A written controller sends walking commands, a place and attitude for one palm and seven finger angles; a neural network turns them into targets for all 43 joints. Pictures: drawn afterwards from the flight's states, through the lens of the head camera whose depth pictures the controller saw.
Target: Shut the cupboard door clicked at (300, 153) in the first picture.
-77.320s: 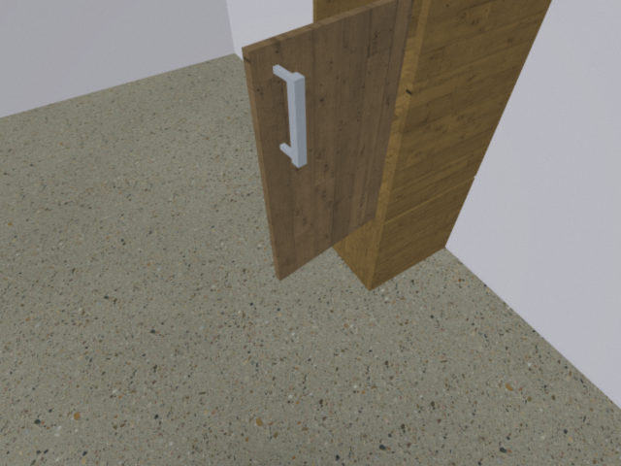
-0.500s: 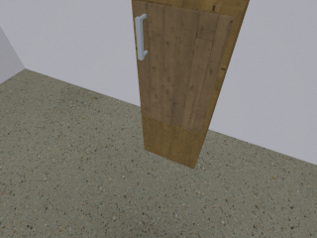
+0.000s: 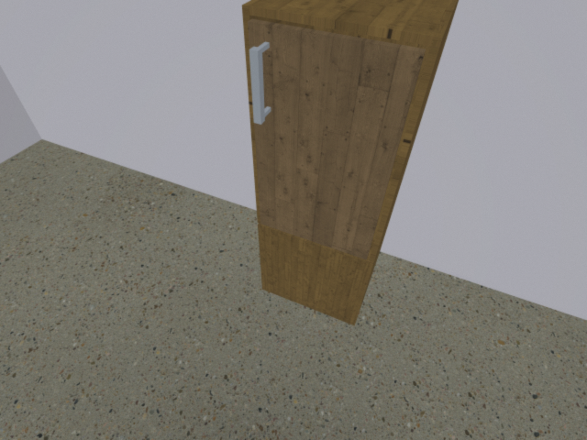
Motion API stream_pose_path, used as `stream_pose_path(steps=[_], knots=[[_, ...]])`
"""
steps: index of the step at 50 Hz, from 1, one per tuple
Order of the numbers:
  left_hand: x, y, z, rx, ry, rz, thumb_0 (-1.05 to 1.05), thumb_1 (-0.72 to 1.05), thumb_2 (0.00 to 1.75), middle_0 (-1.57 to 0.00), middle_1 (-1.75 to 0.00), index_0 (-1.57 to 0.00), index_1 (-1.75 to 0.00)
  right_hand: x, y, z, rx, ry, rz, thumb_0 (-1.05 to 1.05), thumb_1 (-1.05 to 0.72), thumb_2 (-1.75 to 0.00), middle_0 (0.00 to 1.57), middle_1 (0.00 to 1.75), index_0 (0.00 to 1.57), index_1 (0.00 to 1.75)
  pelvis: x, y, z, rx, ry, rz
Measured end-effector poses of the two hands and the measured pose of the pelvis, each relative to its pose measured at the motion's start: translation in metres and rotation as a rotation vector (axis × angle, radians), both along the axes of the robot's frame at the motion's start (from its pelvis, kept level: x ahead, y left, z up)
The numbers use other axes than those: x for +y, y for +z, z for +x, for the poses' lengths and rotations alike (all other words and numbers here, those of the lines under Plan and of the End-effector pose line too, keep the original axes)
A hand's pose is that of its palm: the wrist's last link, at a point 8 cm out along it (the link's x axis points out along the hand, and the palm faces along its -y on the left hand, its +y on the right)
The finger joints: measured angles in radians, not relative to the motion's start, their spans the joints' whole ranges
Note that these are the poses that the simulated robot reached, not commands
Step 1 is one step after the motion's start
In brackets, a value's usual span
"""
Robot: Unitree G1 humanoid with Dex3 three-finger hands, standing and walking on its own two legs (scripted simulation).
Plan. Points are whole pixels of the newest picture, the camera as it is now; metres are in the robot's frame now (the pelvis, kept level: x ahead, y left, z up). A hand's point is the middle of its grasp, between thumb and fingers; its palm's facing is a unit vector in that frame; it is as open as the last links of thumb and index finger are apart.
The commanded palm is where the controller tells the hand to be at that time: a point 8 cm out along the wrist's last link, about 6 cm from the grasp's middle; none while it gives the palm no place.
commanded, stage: let the arm hang, fingers relaxed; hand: left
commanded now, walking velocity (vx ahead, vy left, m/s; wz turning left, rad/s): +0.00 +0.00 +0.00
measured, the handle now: (261, 84) +0.77 +0.11 +0.13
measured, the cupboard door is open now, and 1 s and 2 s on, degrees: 0 0 0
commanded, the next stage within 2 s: look to check the result in 0.02 s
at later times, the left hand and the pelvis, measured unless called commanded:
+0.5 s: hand out of the picture -0.04 +0.16 -0.18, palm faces +0.04 -0.98 -0.18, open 7.4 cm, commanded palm none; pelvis +0.01 +0.00 +0.00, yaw +0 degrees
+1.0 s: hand out of the picture -0.02 +0.16 -0.18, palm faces +0.03 -0.98 -0.18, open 7.4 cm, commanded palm none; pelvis +0.02 +0.00 +0.00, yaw +0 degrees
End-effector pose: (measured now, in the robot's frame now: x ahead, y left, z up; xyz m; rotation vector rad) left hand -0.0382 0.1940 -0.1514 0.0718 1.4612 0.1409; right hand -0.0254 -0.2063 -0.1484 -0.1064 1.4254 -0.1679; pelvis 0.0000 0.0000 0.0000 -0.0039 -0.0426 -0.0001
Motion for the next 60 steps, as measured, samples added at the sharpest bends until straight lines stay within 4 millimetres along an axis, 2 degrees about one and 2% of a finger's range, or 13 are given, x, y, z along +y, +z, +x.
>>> stream_pose_path(steps=[8,16,34,60], knots=[[0.013,0.003,-0.003,0.026,-0.001,0.032,0.0,0.91,0.9,-0.2,-0.3,-0.2,-0.3,-0.001,0.001,-0.002,0.022,0.0,-0.002,0.01,-0.91,-0.9,0.2,0.3,0.2,0.3,0.0,0.0,0.003,0.003,0.0,0.0],[0.021,0.006,-0.008,0.054,-0.001,0.05,0.0,0.91,0.9,-0.2,-0.3,-0.2,-0.3,-0.002,0.001,0.005,0.021,0.005,-0.001,0.01,-0.91,-0.9,0.2,0.3,0.2,0.3,0.001,0.001,0.006,0.003,-0.002,0.0],[0.013,0.004,0.006,0.037,-0.006,0.024,0.0,0.91,0.9,-0.2,-0.3,-0.2,-0.3,-0.007,0.003,0.027,-0.009,0.019,-0.019,0.01,-0.91,-0.9,0.2,0.3,0.2,0.3,0.002,0.002,0.013,0.006,-0.004,0.002],[0.019,0.007,0.016,0.038,-0.013,0.046,0.0,0.91,0.9,-0.2,-0.3,-0.2,-0.3,-0.006,0.003,0.029,0.007,0.015,-0.011,0.01,-0.91,-0.9,0.2,0.3,0.2,0.3,0.001,0.002,0.021,0.008,-0.007,0.005]])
